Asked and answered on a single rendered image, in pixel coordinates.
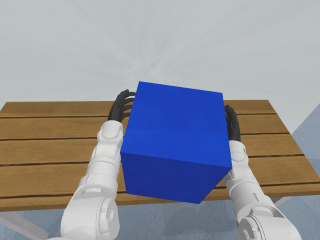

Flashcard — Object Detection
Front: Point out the table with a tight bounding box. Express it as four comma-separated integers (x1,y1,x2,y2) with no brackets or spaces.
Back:
0,99,320,240

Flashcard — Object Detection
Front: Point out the robot right hand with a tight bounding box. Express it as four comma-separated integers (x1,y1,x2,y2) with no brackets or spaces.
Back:
224,105,241,142

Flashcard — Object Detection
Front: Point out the robot right forearm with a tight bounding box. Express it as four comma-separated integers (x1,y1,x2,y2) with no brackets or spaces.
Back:
223,140,302,240

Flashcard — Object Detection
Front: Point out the robot left forearm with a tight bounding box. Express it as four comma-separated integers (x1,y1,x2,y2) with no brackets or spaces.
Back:
60,120,124,235

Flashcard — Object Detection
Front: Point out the robot left hand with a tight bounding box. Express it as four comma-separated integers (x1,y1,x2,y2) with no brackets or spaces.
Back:
107,89,136,123

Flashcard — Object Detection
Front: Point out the carton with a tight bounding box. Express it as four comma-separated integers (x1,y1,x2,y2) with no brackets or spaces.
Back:
120,81,233,204

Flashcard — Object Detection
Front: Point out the left robot upper arm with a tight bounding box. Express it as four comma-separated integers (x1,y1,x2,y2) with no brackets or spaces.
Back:
46,196,120,240

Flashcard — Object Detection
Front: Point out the right robot upper arm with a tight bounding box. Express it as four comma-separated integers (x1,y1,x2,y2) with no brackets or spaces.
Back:
238,215,301,240

